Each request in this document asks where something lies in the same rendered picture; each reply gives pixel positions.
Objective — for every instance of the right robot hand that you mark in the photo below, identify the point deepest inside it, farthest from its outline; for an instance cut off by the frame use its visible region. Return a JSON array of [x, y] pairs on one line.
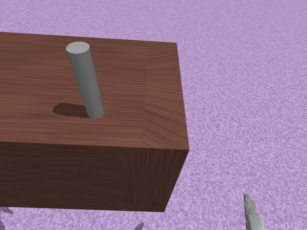
[[253, 220]]

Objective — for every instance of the can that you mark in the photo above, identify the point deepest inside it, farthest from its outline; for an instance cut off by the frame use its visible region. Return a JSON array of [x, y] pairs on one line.
[[83, 67]]

